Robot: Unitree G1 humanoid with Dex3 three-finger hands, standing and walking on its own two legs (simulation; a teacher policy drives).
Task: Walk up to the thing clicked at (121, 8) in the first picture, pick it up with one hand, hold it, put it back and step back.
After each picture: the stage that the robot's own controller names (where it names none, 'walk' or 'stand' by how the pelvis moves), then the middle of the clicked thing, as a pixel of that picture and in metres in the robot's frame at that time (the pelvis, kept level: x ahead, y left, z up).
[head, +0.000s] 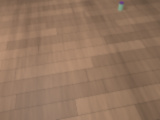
stand; (120, 6) +2.20 -0.61 -0.72
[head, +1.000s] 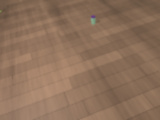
walk; (93, 19) +2.12 -0.05 -0.69
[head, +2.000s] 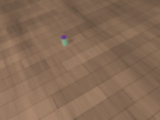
walk; (64, 40) +1.47 +0.31 -0.71
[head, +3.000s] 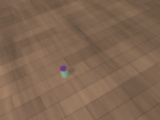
walk; (64, 71) +1.00 +0.28 -0.72
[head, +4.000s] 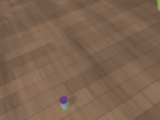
walk; (64, 103) +0.65 +0.23 -0.72
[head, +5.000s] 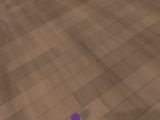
walk; out of the picture +0.44 +0.19 -0.70
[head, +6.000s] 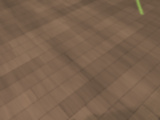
stand; out of the picture +0.43 +0.15 -0.70
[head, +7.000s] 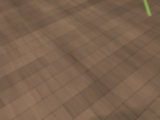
stand; out of the picture +0.41 +0.14 -0.71
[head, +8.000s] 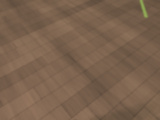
stand; out of the picture +0.43 +0.14 -0.73
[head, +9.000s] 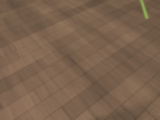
stand; out of the picture +0.41 +0.14 -0.73
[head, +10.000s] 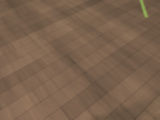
stand; out of the picture +0.40 +0.15 -0.73
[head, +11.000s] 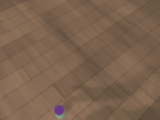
go down; (59, 112) +0.42 +0.15 -0.66
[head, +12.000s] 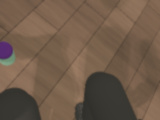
go down; (5, 54) +0.48 +0.21 -0.29
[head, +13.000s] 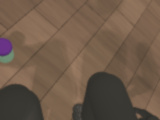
close in; (3, 51) +0.47 +0.22 -0.28
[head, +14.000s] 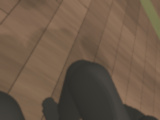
close; out of the picture +0.46 +0.26 -0.23
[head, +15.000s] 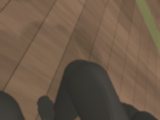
lift; out of the picture +0.45 +0.26 -0.24
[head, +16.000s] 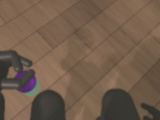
lift; (28, 84) +0.33 +0.21 -0.12
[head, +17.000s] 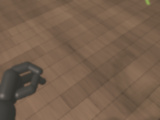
go down; out of the picture +0.30 +0.25 -0.66
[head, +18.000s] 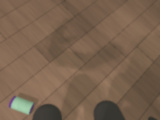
go down; (21, 105) +0.32 +0.28 -0.50
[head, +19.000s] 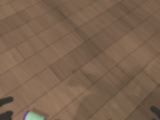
walk; (34, 119) +0.32 +0.27 -0.57
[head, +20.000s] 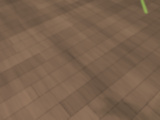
stand; out of the picture +0.29 +0.26 -0.68
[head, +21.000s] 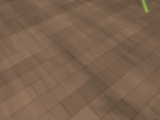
stand; out of the picture +0.28 +0.26 -0.68
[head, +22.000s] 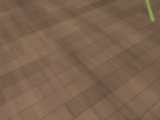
stand; out of the picture +0.29 +0.26 -0.73
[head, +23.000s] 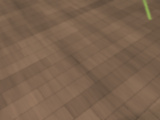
stand; out of the picture +0.30 +0.27 -0.75
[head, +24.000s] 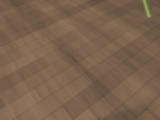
stand; out of the picture +0.26 +0.28 -0.75
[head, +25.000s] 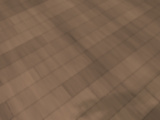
walk; out of the picture +0.31 +0.25 -0.73
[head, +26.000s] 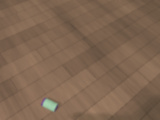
walk; (49, 104) +0.52 +0.22 -0.73
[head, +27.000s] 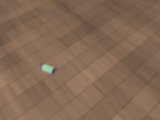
stand; (47, 68) +0.85 +0.35 -0.71
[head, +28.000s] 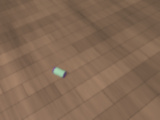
stand; (59, 72) +0.88 +0.25 -0.73
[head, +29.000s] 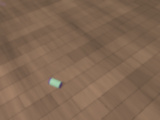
stand; (55, 83) +0.87 +0.26 -0.75
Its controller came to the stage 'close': yes
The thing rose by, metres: 0.26
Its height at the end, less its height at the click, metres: -0.02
